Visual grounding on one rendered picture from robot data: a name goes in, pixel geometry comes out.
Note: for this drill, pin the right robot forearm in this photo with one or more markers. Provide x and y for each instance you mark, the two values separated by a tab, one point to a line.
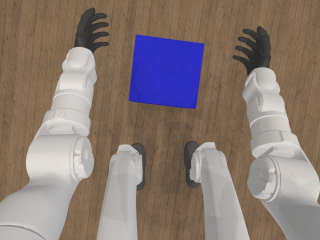
268	121

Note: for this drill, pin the robot right foot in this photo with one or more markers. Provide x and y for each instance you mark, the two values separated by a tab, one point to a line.
189	149

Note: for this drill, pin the robot foot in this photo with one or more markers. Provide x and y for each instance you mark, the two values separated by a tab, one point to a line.
189	149
141	150

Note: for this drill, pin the robot right hand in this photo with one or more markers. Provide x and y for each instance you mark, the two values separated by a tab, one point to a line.
260	56

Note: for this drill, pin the robot right upper arm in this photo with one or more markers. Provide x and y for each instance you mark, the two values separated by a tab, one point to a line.
289	190

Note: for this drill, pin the robot left upper arm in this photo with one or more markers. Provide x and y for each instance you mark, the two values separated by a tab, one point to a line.
56	164

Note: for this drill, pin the left robot forearm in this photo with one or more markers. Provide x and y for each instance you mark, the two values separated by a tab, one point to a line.
72	101

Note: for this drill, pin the robot left foot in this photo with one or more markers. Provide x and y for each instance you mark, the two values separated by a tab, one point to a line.
141	150

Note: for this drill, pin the carton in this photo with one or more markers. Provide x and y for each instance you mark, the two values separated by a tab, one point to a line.
166	72

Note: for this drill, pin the robot left hand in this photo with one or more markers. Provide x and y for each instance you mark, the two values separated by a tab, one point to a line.
84	36

